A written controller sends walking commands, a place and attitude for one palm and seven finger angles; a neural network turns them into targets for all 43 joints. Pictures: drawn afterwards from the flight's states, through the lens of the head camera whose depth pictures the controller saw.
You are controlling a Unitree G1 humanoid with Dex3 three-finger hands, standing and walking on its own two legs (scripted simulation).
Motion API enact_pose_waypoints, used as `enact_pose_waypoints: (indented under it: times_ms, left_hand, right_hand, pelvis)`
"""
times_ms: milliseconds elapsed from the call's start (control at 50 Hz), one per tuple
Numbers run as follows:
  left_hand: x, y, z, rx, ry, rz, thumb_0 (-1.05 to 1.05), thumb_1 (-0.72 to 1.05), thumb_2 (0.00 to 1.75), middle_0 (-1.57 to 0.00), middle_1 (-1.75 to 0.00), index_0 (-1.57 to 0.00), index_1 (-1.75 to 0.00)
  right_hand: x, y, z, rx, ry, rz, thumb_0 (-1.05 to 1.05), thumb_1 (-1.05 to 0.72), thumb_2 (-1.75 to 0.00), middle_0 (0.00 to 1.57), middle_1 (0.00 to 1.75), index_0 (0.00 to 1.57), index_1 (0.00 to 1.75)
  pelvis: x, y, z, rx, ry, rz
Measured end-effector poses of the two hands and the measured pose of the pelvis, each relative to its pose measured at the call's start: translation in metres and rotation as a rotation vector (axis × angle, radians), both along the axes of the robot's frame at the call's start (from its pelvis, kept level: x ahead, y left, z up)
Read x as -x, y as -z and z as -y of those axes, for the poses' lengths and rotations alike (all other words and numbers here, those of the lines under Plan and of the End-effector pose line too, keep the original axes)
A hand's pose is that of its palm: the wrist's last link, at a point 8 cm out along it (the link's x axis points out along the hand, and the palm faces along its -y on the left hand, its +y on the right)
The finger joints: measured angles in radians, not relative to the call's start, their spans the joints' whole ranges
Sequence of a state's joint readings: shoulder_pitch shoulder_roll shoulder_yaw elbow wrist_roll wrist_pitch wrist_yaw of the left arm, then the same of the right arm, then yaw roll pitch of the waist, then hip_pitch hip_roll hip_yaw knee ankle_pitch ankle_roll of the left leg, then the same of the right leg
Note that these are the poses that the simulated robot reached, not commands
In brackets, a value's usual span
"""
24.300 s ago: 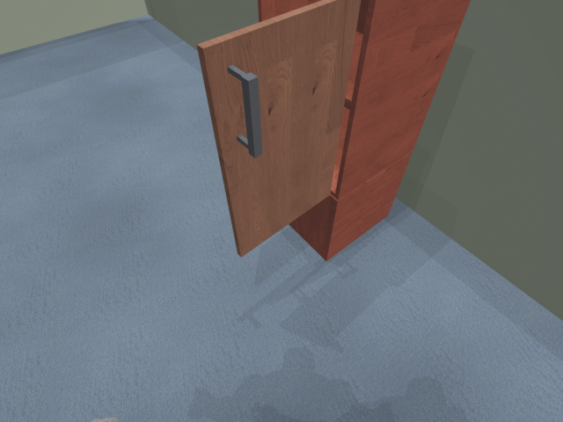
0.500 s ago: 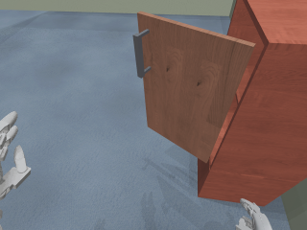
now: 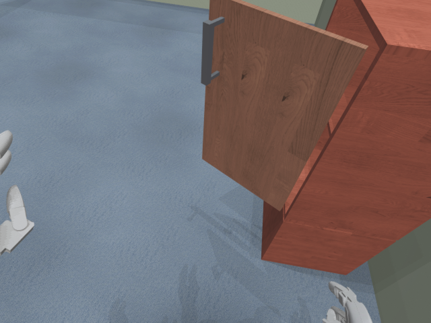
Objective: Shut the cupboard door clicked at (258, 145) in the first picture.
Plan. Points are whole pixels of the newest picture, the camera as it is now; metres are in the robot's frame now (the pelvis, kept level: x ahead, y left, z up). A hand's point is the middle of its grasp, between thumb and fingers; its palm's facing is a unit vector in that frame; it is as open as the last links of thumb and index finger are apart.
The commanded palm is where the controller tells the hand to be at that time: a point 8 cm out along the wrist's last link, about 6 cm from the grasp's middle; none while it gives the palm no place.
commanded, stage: step back with the hand held close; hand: left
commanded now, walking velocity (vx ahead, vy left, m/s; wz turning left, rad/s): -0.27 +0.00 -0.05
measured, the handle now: (212, 52) +0.70 +0.05 +0.15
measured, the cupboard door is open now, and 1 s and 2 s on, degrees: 60 60 60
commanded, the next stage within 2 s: stop stepping back and stand still in 0.40 s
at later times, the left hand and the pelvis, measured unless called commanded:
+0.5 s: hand (11, 322) +0.10 +0.20 +0.19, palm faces +0.14 -0.80 -0.58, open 7.4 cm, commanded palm +0.03 +0.27 +0.20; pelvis -0.13 -0.01 +0.01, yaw -5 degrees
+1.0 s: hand out of the picture +0.01 +0.28 +0.20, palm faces +0.40 -0.79 -0.47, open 7.4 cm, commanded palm -0.04 +0.32 +0.20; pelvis -0.20 +0.03 +0.01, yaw -3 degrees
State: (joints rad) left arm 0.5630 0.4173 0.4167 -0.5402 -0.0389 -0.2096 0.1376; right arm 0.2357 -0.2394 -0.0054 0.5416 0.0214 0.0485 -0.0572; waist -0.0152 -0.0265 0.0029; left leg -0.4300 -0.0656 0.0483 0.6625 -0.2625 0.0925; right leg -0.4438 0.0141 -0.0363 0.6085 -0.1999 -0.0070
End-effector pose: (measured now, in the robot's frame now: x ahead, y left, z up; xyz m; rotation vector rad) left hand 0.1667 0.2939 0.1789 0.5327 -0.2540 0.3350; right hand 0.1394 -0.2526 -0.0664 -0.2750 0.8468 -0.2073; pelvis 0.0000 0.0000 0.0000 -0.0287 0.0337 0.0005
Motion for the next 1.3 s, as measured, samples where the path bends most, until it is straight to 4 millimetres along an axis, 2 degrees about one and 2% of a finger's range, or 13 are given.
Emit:
enact_pose_waypoints:
  times_ms: [200, 280, 360, 420, 500, 600, 660, 740, 800, 860, 1060, 1240, 1300]
  left_hand:
    - [0.026, -0.046, -0.029, -0.072, -0.052, 0.159, 0.01, 0.89, 0.89, -0.21, -0.31, -0.21, -0.30]
    - [0.016, -0.030, -0.019, 0.006, 0.001, 0.098, 0.01, 0.89, 0.89, -0.20, -0.30, -0.21, -0.30]
    - [0.019, -0.010, 0.010, 0.037, 0.132, -0.006, 0.01, 0.89, 0.89, -0.20, -0.30, -0.21, -0.30]
    - [0.041, -0.012, 0.031, -0.014, 0.231, -0.039, 0.01, 0.89, 0.89, -0.21, -0.31, -0.21, -0.30]
    - [0.092, -0.038, 0.045, -0.158, 0.289, -0.009, 0.01, 0.89, 0.89, -0.21, -0.31, -0.22, -0.30]
    - [0.151, -0.066, 0.029, -0.211, 0.155, 0.058, 0.01, 0.88, 0.89, -0.22, -0.31, -0.22, -0.30]
    - [0.164, -0.057, 0.003, -0.110, -0.030, 0.085, 0.00, 0.88, 0.89, -0.22, -0.31, -0.22, -0.30]
    - [0.163, -0.020, -0.022, 0.092, -0.199, 0.055, 0.00, 0.89, 0.89, -0.21, -0.31, -0.21, -0.30]
    - [0.163, 0.006, -0.020, 0.172, -0.183, -0.012, 0.01, 0.89, 0.89, -0.20, -0.30, -0.21, -0.30]
    - [0.171, 0.010, -0.015, 0.148, -0.092, -0.050, 0.01, 0.89, 0.89, -0.20, -0.30, -0.21, -0.30]
    - [0.200, -0.050, -0.037, -0.058, -0.014, 0.164, 0.01, 0.89, 0.89, -0.21, -0.31, -0.22, -0.30]
    - [0.200, 0.009, -0.045, 0.137, -0.090, -0.012, 0.01, 0.89, 0.89, -0.20, -0.30, -0.21, -0.30]
    - [0.196, 0.012, -0.042, 0.143, -0.054, -0.017, 0.01, 0.89, 0.89, -0.21, -0.31, -0.21, -0.30]
  right_hand:
    - [0.011, -0.014, -0.029, -0.005, -0.041, 0.037, 0.01, -0.90, -0.90, 0.20, 0.30, 0.21, 0.30]
    - [0.013, -0.021, -0.040, -0.044, -0.070, 0.078, 0.01, -0.90, -0.90, 0.21, 0.30, 0.21, 0.30]
    - [0.027, -0.025, -0.039, -0.068, -0.080, 0.123, 0.01, -0.90, -0.90, 0.21, 0.30, 0.21, 0.30]
    - [0.048, -0.027, -0.031, -0.070, -0.075, 0.152, 0.01, -0.90, -0.90, 0.21, 0.30, 0.21, 0.30]
    - [0.084, -0.019, -0.013, -0.057, -0.065, 0.147, 0.01, -0.90, -0.90, 0.21, 0.30, 0.21, 0.30]
    - [0.146, -0.013, 0.009, -0.046, 0.024, 0.035, 0.01, -0.90, -0.90, 0.21, 0.30, 0.21, 0.30]
    - [0.174, -0.008, 0.021, -0.023, 0.064, 0.012, 0.01, -0.90, -0.90, 0.21, 0.30, 0.21, 0.30]
    - [0.197, 0.006, 0.027, 0.018, 0.071, -0.018, 0.01, -0.90, -0.90, 0.20, 0.30, 0.20, 0.30]
    - [0.204, 0.012, 0.018, 0.037, 0.066, -0.035, 0.02, -0.90, -0.90, 0.20, 0.30, 0.20, 0.30]
    - [0.205, 0.003, -0.003, 0.019, 0.072, -0.004, 0.02, -0.90, -0.90, 0.20, 0.30, 0.20, 0.30]
    - [0.198, -0.014, -0.067, -0.102, -0.014, 0.164, 0.01, -0.90, -0.90, 0.21, 0.30, 0.21, 0.30]
    - [0.213, 0.000, -0.061, -0.069, -0.010, 0.085, 0.01, -0.90, -0.90, 0.21, 0.30, 0.21, 0.30]
    - [0.219, -0.001, -0.056, -0.032, 0.001, 0.051, 0.01, -0.90, -0.90, 0.21, 0.30, 0.21, 0.30]
  pelvis:
    - [0.013, -0.018, -0.011, 0.053, 0.028, -0.056]
    - [0.037, -0.023, -0.009, 0.056, 0.069, -0.082]
    - [0.071, -0.021, -0.003, 0.047, 0.089, -0.088]
    - [0.097, -0.016, 0.005, 0.029, 0.094, -0.088]
    - [0.131, -0.007, 0.014, 0.030, 0.078, -0.070]
    - [0.144, -0.016, 0.019, -0.031, 0.106, -0.044]
    - [0.147, -0.019, 0.016, -0.054, 0.099, -0.036]
    - [0.156, -0.016, 0.002, -0.044, 0.038, -0.028]
    - [0.165, -0.012, -0.012, -0.030, 0.008, -0.023]
    - [0.177, -0.012, -0.020, -0.053, 0.027, 0.002]
    - [0.202, -0.012, -0.029, -0.007, 0.063, 0.035]
    - [0.202, -0.009, -0.039, -0.004, 0.055, 0.025]
    - [0.201, -0.009, -0.042, -0.012, 0.055, 0.032]
